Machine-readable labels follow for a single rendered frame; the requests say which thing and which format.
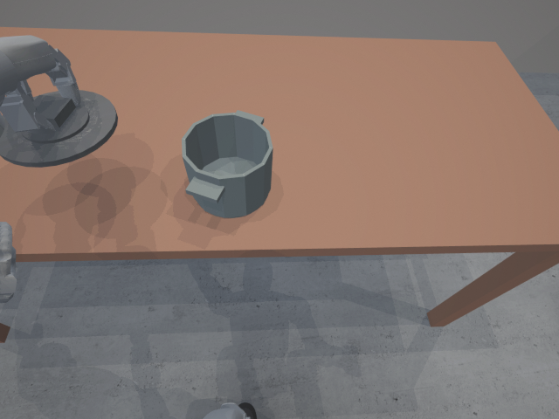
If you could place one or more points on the table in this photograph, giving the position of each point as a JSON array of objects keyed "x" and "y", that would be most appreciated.
[{"x": 381, "y": 146}]

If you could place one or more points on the lid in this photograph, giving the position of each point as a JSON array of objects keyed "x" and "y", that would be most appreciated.
[{"x": 87, "y": 128}]

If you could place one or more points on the knob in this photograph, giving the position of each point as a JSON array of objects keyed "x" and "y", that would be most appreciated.
[{"x": 55, "y": 109}]

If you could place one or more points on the robot left hand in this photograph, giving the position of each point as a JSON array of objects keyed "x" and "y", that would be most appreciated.
[{"x": 33, "y": 56}]

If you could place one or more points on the left robot shin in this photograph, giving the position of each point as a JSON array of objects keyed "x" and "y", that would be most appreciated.
[{"x": 231, "y": 405}]

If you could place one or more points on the pot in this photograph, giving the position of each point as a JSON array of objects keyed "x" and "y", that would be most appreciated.
[{"x": 228, "y": 159}]

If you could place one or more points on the left robot forearm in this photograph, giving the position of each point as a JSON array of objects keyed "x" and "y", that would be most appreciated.
[{"x": 8, "y": 82}]

